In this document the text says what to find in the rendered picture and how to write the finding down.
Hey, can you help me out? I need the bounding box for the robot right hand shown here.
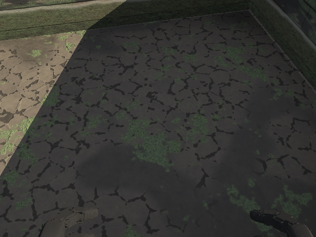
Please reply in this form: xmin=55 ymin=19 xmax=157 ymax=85
xmin=250 ymin=208 xmax=313 ymax=237

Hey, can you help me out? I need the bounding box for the robot left hand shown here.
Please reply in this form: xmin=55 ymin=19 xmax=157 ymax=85
xmin=39 ymin=206 xmax=99 ymax=237

